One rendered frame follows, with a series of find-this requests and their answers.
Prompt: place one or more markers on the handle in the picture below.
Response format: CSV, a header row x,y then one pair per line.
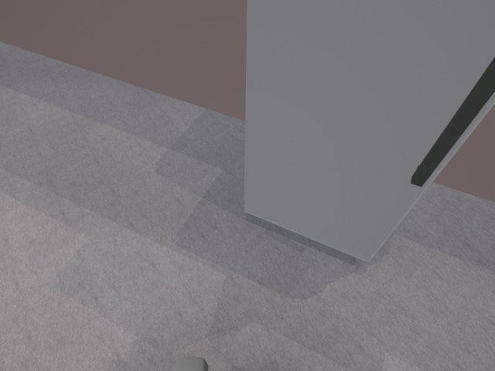
x,y
477,98

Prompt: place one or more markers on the fridge door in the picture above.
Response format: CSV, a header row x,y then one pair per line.
x,y
345,98

